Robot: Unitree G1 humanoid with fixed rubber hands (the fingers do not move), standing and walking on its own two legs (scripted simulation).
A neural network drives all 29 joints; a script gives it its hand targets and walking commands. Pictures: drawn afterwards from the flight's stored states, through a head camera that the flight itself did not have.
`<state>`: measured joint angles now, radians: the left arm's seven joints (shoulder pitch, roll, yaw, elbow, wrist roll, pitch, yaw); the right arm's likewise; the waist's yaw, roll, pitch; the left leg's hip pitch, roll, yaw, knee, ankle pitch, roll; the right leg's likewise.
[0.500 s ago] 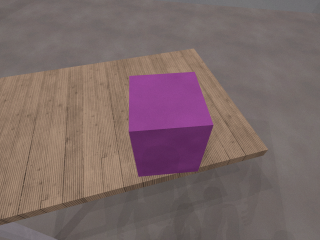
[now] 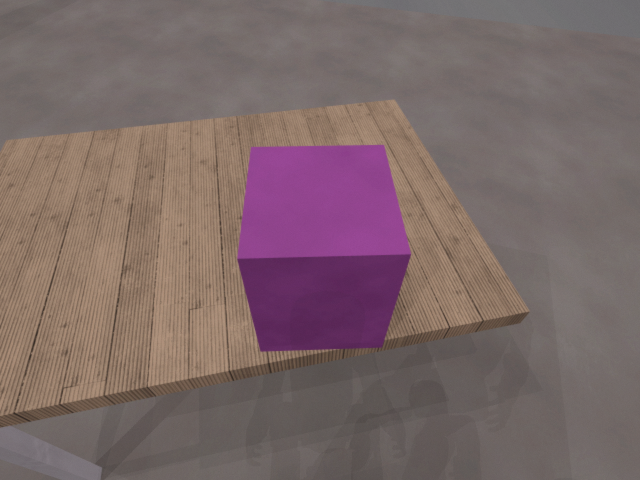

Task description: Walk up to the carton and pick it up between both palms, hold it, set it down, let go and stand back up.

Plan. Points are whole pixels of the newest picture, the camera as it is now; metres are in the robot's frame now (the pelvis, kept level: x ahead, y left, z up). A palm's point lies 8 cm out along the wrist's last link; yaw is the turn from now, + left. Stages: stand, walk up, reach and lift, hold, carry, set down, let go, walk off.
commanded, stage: walk up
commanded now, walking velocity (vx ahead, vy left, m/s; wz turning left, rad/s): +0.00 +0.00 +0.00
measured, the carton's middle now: (319, 252) +0.44 +0.03 +0.00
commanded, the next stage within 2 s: none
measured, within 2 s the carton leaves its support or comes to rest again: neither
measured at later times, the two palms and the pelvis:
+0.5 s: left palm out of the picture -0.04 +0.25 -0.13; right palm out of the picture -0.02 -0.21 -0.14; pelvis +0.00 +0.02 +0.01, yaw -1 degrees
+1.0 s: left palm out of the picture +0.00 +0.37 -0.15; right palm out of the picture +0.01 -0.11 -0.10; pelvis +0.01 +0.12 +0.01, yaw +0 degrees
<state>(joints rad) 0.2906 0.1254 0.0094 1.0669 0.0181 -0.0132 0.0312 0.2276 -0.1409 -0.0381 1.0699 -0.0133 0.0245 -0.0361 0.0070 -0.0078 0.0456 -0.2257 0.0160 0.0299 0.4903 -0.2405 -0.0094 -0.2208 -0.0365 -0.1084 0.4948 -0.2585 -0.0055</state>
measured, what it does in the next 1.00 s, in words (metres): steps to the left: left foot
